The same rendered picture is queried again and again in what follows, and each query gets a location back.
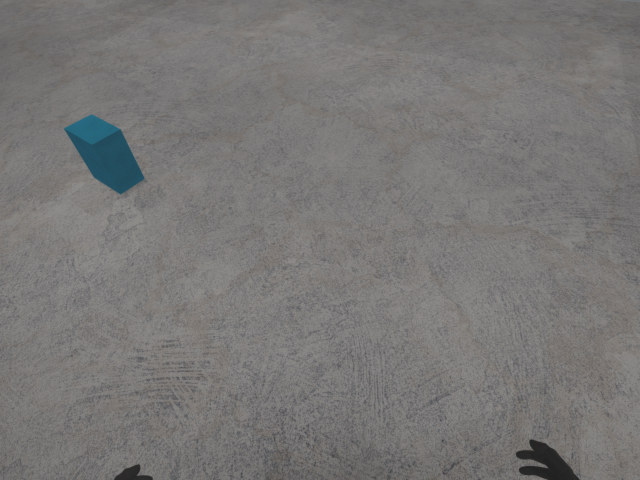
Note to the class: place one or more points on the carton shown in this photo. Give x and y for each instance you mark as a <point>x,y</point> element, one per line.
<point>106,153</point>

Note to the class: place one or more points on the robot right hand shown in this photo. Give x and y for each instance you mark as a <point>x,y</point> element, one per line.
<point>557,469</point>

